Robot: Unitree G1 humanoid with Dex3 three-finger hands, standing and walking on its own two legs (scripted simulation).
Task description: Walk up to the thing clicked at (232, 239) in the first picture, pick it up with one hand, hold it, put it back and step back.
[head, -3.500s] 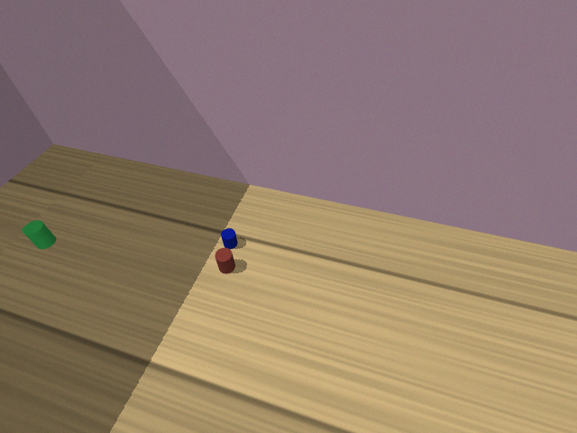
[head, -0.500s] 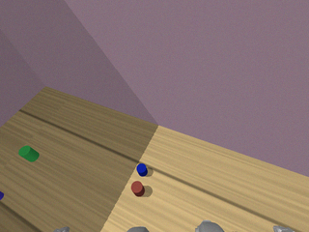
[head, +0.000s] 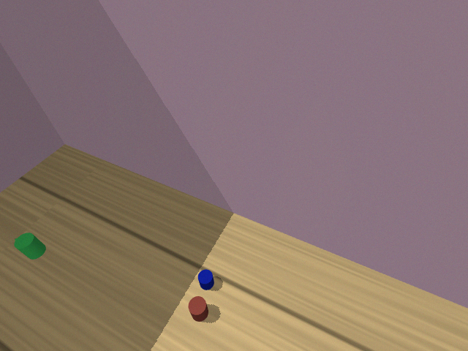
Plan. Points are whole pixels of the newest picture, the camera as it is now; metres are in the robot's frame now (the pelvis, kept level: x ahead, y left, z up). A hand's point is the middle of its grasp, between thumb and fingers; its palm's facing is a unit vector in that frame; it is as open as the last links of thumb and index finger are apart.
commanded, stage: walk up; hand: left
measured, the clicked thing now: (206, 279) +0.53 +0.18 -0.74
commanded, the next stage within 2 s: none
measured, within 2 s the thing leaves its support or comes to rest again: neither
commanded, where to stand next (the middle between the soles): +0.09 +0.00 m, yaw -1 degrees
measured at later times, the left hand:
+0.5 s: hand out of the picture +0.11 +0.25 -0.14, palm faces +0.01 -0.94 -0.33, open 7.4 cm
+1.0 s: hand out of the picture +0.09 +0.25 -0.14, palm faces +0.01 -0.94 -0.34, open 7.4 cm
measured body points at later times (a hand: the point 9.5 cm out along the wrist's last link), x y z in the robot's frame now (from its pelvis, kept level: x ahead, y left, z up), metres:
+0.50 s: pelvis +0.01 +0.00 +0.01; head +0.01 -0.01 +0.46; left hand +0.10 +0.30 -0.12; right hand +0.09 -0.31 -0.13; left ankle -0.02 +0.15 -0.74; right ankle +0.06 -0.14 -0.74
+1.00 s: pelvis +0.01 +0.00 +0.01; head +0.02 -0.01 +0.46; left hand +0.09 +0.30 -0.12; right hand +0.08 -0.30 -0.13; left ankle -0.02 +0.15 -0.74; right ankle +0.06 -0.14 -0.74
